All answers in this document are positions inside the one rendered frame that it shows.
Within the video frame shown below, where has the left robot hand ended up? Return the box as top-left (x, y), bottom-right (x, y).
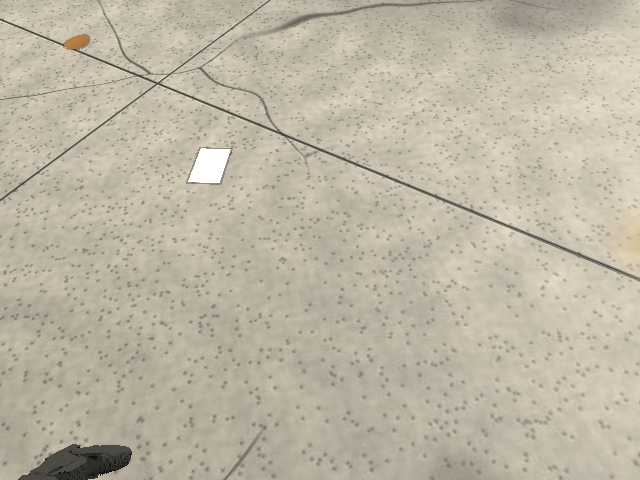
top-left (18, 444), bottom-right (132, 480)

